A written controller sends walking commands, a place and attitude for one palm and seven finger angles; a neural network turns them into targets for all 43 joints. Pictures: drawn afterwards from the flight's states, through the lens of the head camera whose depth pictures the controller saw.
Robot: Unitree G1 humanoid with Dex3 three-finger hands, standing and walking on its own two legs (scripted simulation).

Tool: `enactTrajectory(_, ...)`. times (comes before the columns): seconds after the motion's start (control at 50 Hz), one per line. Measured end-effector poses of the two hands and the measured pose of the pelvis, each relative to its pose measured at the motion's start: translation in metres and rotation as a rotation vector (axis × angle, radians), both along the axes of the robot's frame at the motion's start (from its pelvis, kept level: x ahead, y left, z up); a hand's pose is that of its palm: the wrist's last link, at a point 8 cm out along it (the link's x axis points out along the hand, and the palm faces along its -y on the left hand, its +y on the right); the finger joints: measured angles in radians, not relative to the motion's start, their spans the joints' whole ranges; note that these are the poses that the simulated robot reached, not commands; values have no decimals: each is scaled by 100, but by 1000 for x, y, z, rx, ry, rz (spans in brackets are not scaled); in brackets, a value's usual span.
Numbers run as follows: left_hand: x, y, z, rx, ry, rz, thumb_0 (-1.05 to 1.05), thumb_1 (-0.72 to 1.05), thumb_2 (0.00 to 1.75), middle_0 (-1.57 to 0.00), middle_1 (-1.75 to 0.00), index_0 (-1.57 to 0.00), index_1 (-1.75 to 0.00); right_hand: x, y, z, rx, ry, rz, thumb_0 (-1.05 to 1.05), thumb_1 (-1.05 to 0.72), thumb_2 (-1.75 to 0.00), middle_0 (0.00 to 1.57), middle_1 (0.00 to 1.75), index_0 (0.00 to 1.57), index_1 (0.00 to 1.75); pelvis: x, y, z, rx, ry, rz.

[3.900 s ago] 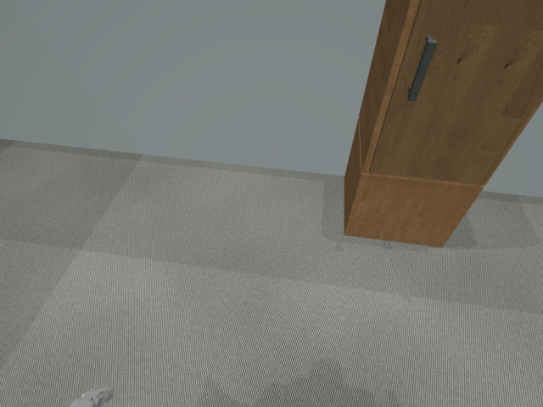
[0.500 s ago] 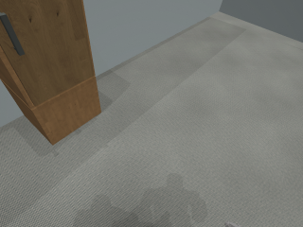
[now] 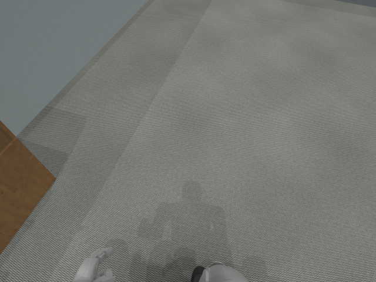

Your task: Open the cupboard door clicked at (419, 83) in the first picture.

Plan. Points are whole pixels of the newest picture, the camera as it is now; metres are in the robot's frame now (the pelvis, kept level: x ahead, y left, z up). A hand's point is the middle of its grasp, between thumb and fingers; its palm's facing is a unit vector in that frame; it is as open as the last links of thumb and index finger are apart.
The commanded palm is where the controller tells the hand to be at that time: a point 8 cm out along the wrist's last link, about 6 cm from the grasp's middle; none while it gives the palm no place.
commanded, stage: walk to a spot facing it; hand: left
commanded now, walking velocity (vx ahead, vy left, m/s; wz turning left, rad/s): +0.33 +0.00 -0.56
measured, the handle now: out of the picture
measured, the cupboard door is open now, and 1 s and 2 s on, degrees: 0 0 0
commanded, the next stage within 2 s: turn to face it in 0.80 s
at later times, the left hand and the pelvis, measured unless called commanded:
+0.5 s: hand (90, 228) +0.26 +0.26 -0.16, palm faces -0.13 -0.97 -0.22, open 7.4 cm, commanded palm none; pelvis +0.21 +0.05 +0.02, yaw -17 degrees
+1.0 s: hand (159, 144) +0.50 +0.09 -0.12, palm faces -0.55 -0.79 -0.29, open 7.3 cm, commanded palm none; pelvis +0.28 +0.01 +0.02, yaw -34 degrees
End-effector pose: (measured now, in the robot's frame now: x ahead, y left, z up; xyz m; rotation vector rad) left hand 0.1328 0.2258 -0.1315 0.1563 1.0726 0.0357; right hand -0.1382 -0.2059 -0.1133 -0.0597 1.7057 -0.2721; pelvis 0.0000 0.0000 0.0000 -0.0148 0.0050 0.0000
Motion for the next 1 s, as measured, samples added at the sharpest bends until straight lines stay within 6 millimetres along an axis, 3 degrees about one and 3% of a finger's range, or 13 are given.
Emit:
enactTrajectory(0.06, 26, -4, 0, 15, -5, -5, 0, 91, 89, -20, -30, -20, -30, 54, -11, -9, -14, -72, -20, 1, -91, -90, 20, 30, 20, 30, 26, -5, 1, 2, -18, -37)
enactTrajectory(0.18, 39, 5, 19, 67, 104, -31, 0, 91, 89, -20, -30, -20, -30, 220, -31, 2, -66, -436, 28, 1, -91, -90, 20, 30, 20, 30, 74, -1, 22, 10, -16, -106)
enactTrajectory(0.26, 50, 21, 30, 93, 158, -36, 0, 92, 89, -20, -30, -20, -30, 312, -30, 17, -77, -620, 56, 0, -91, -90, 20, 30, 20, 30, 106, 10, 29, 14, -1, -146)
enactTrajectory(0.36, 73, 46, 28, 100, 192, -8, 0, 91, 89, -20, -30, -20, -30, 393, -15, 28, -78, -711, 106, 0, -91, -90, 20, 30, 20, 30, 149, 27, 28, 12, 8, -185)
enactTrajectory(0.46, 108, 74, 7, 93, 237, 4, 0, 91, 89, -20, -30, -20, -30, 443, 2, 27, -123, -734, 120, 0, -91, -90, 20, 30, 20, 30, 197, 48, 15, 2, 5, -244)
enactTrajectory(0.54, 151, 82, 5, 103, 272, -88, 0, 91, 89, -20, -30, -20, -30, 436, 10, 33, -152, -708, 38, 0, -91, -90, 20, 30, 20, 30, 220, 55, 20, 0, -12, -333)
enactTrajectory(0.66, 238, 62, 20, 96, 203, -222, 0, 91, 89, -20, -30, -20, -30, 379, 16, 29, -176, -541, -132, 0, -91, -90, 21, 30, 20, 30, 244, 57, 32, -18, -7, -407)
enactTrajectory(0.76, 306, 22, 30, 105, 125, -343, 0, 91, 90, -20, -30, -20, -30, 322, 12, 18, -183, -397, -282, 0, -92, -90, 21, 30, 20, 30, 258, 48, 31, -4, 1, -479)
enactTrajectory(0.88, 371, -48, 33, 139, 2, -510, 0, 91, 90, -20, -30, -20, -30, 268, 3, -13, -157, -293, -443, 0, -91, -90, 20, 30, 20, 30, 270, 18, 13, 27, 0, -564)
enactTrajectory(0.94, 385, -74, 38, 142, -44, -550, 0, 91, 89, -20, -30, -20, -30, 259, -1, -20, -149, -257, -480, 1, -91, -90, 20, 30, 20, 30, 272, 12, 11, 20, -9, -585)
enactTrajectory(1.0, 387, -87, 45, 140, -50, -562, 0, 91, 89, -20, -30, -20, -30, 269, -4, -16, -147, -275, -489, 1, -91, -90, 20, 30, 19, 30, 276, 8, 18, 22, -18, -598)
